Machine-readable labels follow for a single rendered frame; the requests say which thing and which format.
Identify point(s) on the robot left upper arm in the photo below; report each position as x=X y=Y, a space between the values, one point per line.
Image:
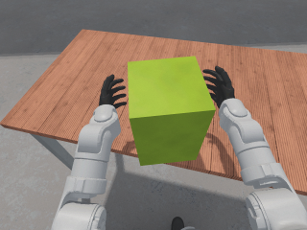
x=78 y=215

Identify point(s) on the carton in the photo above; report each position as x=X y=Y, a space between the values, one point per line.
x=170 y=109

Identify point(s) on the left robot forearm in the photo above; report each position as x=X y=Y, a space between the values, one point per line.
x=88 y=175

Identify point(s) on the right robot forearm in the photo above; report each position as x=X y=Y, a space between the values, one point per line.
x=258 y=166

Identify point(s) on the table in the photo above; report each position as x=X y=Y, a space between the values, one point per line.
x=271 y=84

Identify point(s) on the robot right foot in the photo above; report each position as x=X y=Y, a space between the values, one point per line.
x=177 y=224

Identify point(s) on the robot right upper arm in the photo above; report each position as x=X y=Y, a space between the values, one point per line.
x=275 y=209

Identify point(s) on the right robot hand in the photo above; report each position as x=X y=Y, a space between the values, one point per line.
x=223 y=89

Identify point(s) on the left robot hand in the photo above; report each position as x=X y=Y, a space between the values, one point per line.
x=107 y=97

